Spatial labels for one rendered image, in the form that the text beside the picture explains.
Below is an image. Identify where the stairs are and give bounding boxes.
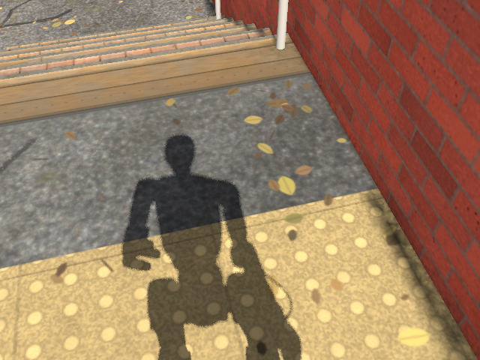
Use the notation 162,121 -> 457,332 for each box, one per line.
0,16 -> 273,77

